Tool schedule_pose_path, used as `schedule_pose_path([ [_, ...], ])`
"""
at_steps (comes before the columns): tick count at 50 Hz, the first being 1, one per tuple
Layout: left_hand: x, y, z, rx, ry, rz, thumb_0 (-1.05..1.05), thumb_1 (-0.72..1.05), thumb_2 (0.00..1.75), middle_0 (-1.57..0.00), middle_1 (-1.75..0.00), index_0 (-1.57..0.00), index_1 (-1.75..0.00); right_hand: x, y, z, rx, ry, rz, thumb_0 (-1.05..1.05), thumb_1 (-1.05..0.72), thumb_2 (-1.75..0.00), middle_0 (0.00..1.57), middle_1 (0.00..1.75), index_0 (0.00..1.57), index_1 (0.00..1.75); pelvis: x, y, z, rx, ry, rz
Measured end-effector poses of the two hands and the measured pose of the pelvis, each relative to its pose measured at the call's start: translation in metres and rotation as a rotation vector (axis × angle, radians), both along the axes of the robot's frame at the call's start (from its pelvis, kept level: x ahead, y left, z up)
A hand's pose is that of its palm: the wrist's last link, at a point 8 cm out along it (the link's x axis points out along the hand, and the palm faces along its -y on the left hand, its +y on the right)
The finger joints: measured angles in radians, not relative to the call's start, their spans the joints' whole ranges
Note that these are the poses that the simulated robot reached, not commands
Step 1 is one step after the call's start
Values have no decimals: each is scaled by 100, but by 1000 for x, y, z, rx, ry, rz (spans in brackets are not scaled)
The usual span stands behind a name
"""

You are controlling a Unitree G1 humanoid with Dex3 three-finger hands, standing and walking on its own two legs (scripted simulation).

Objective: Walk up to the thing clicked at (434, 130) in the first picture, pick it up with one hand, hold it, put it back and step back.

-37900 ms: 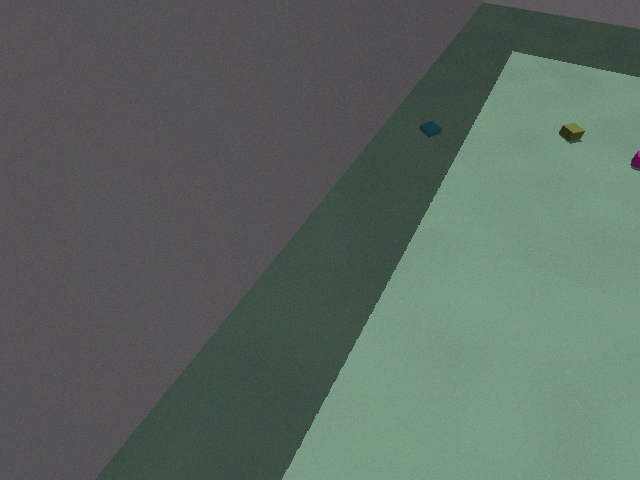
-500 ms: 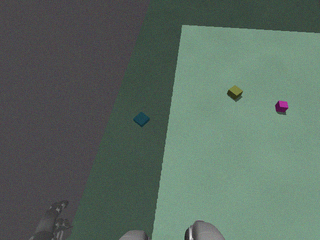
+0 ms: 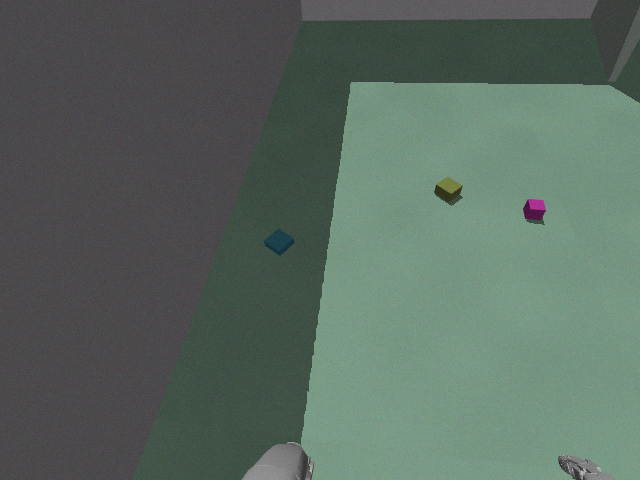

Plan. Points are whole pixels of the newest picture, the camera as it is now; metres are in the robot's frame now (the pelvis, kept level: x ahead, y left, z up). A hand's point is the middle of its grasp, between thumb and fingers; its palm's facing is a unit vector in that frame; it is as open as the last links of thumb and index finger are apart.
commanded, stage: step back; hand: left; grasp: from above
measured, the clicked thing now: (279, 242) +1.04 +0.31 -0.74
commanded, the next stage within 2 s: stand in 1.02 s
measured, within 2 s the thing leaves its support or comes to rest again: neither
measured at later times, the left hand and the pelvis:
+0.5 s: hand out of the picture +0.05 +0.28 -0.14, palm faces +0.07 -0.91 -0.40, open 7.4 cm; pelvis -0.01 +0.00 +0.00, yaw +4 degrees
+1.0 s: hand out of the picture +0.08 +0.30 -0.15, palm faces +0.12 -0.93 -0.35, open 7.4 cm; pelvis +0.03 +0.03 +0.01, yaw +6 degrees
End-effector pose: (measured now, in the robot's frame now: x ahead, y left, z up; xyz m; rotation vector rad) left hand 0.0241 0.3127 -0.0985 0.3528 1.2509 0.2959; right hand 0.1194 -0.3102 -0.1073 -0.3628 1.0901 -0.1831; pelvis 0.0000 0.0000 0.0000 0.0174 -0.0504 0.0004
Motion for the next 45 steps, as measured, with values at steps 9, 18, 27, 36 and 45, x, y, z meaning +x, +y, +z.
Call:
schedule_pose_path([
  [9, -25, 26, 8, 33, -75, 42, 1, 89, 90, -20, -30, -20, -30, -71, 10, -16, 2, 177, 35, 1, -90, -90, 20, 30, 21, 30, -23, 10, -2, -18, 17, 93],
  [18, -17, 29, 2, -21, -69, 26, 1, 90, 90, -20, -30, -20, -30, -82, 27, 5, 19, 113, 9, 1, -90, -90, 21, 30, 21, 30, -24, 14, 9, -8, -1, 72],
  [27, 14, 0, 0, -13, -133, 6, 1, 90, 90, -20, -30, -20, -30, -59, -5, -7, -4, 116, -7, 1, -90, -90, 20, 30, 21, 30, -10, -6, 0, -38, -11, 88],
  [36, 18, -2, 3, -35, -122, 51, 1, 90, 90, -20, -30, -20, -30, -19, 9, -6, 1, 124, 59, 0, -90, -90, 20, 30, 20, 30, 9, 4, 6, -23, 0, 111],
  [45, 36, 29, -13, -53, -89, 80, 1, 90, 90, -20, -30, -20, -30, 3, 47, -3, 5, 117, 65, 0, -90, -90, 20, 30, 21, 30, 21, 26, 2, -19, 2, 109],
])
